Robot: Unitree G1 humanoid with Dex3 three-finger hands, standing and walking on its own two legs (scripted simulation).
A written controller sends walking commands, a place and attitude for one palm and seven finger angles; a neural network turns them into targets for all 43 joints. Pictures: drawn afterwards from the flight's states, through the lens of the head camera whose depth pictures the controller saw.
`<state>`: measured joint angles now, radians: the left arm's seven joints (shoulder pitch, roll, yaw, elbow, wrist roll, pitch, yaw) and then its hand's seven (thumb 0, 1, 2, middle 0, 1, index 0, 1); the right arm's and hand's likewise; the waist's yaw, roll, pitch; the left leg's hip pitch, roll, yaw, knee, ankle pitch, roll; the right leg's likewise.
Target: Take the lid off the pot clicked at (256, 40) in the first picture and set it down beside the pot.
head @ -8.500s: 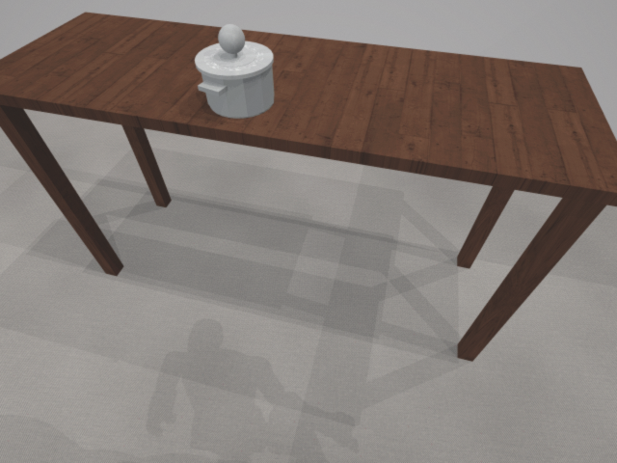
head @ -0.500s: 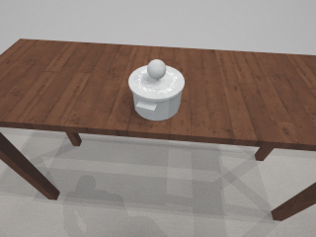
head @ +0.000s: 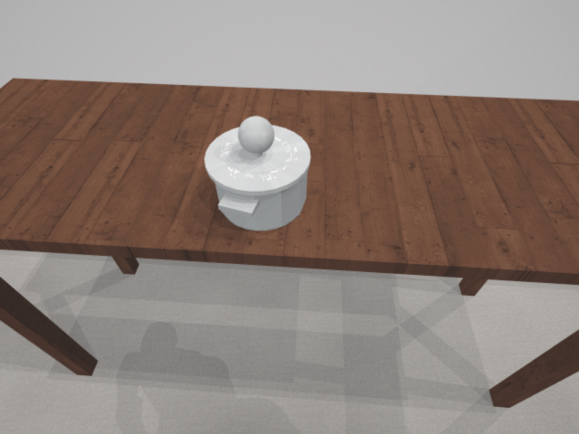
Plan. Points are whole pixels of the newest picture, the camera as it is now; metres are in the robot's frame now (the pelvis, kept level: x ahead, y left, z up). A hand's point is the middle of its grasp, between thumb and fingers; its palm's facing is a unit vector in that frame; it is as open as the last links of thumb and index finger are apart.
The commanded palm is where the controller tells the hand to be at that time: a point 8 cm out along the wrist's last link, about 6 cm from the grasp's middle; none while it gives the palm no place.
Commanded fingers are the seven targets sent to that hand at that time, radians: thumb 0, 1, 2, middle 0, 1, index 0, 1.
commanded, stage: come to a stop and stand still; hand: left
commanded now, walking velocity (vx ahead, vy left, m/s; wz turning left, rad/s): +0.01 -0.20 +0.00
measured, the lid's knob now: (256, 135) +0.48 +0.08 +0.17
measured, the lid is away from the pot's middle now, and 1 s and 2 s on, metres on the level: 0.00 0.00 0.00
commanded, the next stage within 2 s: look again from close up in 1.34 s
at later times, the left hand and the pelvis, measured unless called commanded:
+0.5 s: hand out of the picture +0.05 +0.18 -0.17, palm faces +0.04 -0.97 -0.25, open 7.3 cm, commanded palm none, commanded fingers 0.00 0.90 0.90 -0.20 -0.30 -0.20 -0.30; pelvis +0.01 -0.01 +0.00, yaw +0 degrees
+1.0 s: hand out of the picture +0.03 +0.21 -0.17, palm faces +0.01 -0.98 -0.22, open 7.4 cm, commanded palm none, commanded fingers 0.00 0.90 0.90 -0.20 -0.30 -0.20 -0.30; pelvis +0.02 +0.03 +0.00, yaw +0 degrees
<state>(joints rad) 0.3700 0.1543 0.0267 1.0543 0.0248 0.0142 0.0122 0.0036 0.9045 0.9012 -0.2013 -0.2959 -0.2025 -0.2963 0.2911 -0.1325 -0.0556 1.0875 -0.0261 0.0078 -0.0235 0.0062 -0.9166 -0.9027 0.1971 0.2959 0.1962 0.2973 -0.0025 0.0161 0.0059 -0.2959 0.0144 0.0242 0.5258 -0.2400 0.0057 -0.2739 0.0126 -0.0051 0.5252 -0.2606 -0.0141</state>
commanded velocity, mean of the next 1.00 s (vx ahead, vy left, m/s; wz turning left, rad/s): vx -0.02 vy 0.01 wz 0.00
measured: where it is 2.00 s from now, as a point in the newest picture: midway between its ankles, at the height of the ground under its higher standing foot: outside the picture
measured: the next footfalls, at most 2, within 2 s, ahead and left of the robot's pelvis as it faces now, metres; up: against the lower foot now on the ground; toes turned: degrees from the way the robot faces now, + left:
none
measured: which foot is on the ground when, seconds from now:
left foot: down 0.00-1.00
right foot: down 0.00-1.00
